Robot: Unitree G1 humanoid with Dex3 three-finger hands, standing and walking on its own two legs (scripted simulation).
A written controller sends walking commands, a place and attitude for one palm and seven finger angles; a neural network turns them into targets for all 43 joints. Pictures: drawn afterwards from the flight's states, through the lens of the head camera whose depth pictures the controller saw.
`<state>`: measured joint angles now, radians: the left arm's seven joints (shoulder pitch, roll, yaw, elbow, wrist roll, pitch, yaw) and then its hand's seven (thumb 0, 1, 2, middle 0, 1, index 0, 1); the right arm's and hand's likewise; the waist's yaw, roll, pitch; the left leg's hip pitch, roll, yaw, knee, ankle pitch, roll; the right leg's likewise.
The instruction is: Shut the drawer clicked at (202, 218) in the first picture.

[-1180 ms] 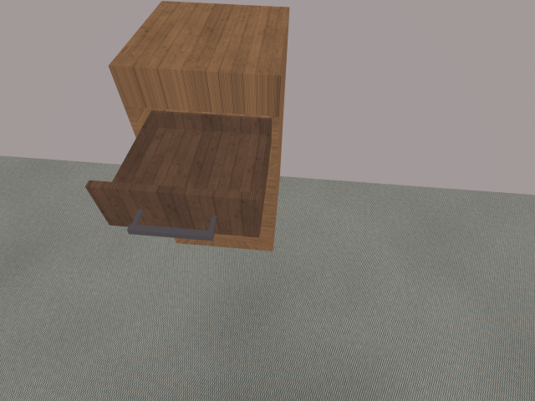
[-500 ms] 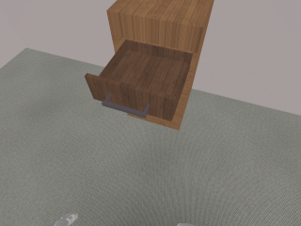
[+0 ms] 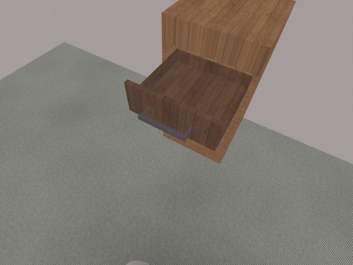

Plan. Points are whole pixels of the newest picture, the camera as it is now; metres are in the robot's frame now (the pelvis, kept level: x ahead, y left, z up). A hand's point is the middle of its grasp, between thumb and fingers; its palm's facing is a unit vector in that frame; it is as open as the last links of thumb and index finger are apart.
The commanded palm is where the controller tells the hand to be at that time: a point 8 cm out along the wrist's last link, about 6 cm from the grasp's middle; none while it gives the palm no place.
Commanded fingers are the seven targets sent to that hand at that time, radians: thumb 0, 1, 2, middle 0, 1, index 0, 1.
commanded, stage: stand and wait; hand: left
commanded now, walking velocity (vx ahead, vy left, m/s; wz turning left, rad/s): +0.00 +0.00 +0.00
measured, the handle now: (165, 123) +0.57 +0.10 -0.13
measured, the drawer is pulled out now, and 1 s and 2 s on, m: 0.30 0.30 0.30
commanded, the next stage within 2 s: look at it before walking up in 0.08 s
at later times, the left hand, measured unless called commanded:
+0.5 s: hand out of the picture +0.06 +0.19 -0.17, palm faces +0.00 -0.98 -0.21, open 7.4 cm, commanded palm none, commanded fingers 0.00 0.90 0.90 -0.20 -0.30 -0.20 -0.30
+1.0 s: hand out of the picture +0.02 +0.18 -0.17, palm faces -0.02 -0.98 -0.21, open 7.4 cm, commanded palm none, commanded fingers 0.00 0.90 0.90 -0.20 -0.30 -0.20 -0.30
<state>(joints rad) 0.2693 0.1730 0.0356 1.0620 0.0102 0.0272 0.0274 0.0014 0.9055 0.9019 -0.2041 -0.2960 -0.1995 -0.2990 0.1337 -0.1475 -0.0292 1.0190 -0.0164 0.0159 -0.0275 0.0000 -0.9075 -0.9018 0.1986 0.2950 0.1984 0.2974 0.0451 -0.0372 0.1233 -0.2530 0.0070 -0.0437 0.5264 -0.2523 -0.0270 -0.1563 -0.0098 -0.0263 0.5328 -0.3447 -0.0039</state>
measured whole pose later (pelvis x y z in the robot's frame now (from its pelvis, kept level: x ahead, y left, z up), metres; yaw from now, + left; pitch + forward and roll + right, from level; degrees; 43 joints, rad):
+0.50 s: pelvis +0.01 +0.00 +0.01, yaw -1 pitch -1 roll +0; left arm 0.19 0.18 0.03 1.12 0.00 0.00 0.03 0.00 0.91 0.90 -0.20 -0.30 -0.20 -0.30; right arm 0.26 -0.15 -0.02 1.15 -0.01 0.01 -0.04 0.00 -0.91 -0.90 0.20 0.30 0.20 0.30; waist -0.02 -0.01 0.07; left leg -0.17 0.02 -0.02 0.39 -0.21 -0.02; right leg -0.07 0.00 0.00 0.37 -0.29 0.00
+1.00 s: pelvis +0.01 +0.00 +0.00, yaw -6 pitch -1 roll +0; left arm 0.25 0.16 0.07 1.12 0.01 0.04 0.01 0.00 0.90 0.90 -0.20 -0.30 -0.20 -0.30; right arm 0.22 -0.15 -0.06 1.09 -0.01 0.02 -0.05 0.00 -0.91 -0.90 0.20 0.30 0.20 0.30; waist 0.01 0.00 0.10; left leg -0.22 0.05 0.06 0.50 -0.27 -0.03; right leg -0.17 0.03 0.07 0.51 -0.33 -0.01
